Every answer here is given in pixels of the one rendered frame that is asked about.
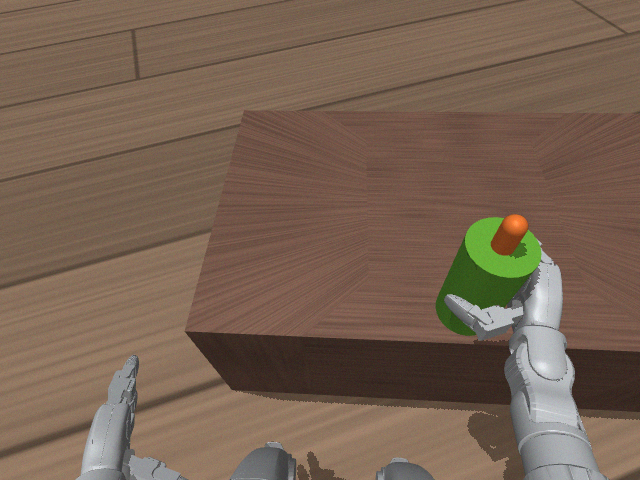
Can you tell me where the left robot hand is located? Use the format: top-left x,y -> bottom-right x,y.
80,355 -> 188,480

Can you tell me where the bottle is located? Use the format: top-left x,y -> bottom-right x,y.
436,214 -> 542,336

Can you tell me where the right robot hand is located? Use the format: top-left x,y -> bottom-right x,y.
444,237 -> 563,341

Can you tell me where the right robot arm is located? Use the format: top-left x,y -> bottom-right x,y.
504,325 -> 609,480

